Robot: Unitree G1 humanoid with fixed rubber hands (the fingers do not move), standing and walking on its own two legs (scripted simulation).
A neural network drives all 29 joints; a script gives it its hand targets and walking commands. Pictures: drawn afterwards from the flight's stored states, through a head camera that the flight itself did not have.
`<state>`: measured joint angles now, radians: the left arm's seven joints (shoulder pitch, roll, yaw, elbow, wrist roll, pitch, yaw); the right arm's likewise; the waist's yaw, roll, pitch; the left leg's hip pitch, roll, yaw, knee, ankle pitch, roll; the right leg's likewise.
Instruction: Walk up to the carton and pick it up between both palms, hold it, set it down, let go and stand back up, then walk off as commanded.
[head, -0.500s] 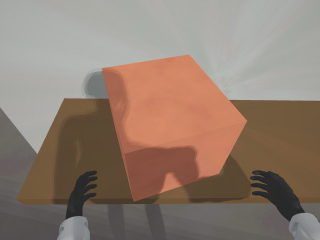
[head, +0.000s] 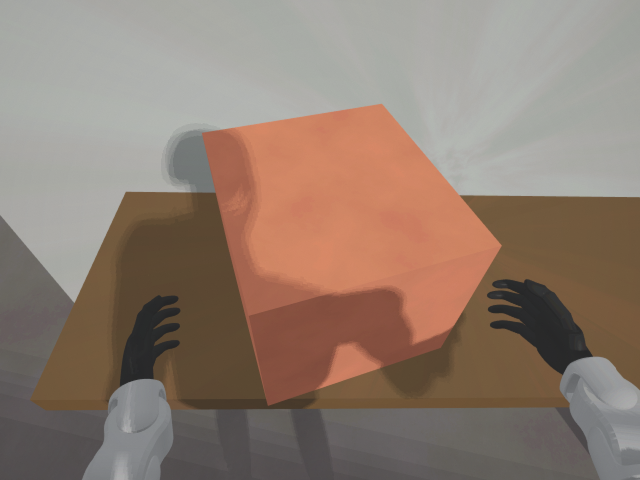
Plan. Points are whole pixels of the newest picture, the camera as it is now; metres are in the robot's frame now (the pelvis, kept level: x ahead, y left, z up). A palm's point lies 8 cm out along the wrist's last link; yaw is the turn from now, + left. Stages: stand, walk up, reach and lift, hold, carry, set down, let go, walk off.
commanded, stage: reach and lift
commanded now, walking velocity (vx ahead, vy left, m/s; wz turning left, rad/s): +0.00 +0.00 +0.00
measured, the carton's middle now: (328, 246) +0.42 +0.00 +0.04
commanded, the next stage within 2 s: none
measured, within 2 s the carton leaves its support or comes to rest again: neither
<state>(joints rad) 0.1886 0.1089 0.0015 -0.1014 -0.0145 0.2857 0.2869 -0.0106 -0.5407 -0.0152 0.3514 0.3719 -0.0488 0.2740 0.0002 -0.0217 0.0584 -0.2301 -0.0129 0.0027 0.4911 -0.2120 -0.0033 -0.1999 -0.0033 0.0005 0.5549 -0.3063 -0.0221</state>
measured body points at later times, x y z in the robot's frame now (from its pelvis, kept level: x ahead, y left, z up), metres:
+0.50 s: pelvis -0.02 +0.00 +0.00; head -0.02 +0.00 +0.45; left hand +0.29 +0.22 +0.11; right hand +0.34 -0.26 +0.11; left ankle +0.03 +0.13 -0.73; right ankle +0.00 -0.11 -0.73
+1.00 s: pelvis -0.01 +0.00 +0.00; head +0.02 +0.00 +0.45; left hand +0.33 +0.23 +0.15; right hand +0.42 -0.23 +0.16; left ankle +0.03 +0.13 -0.73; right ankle +0.00 -0.11 -0.73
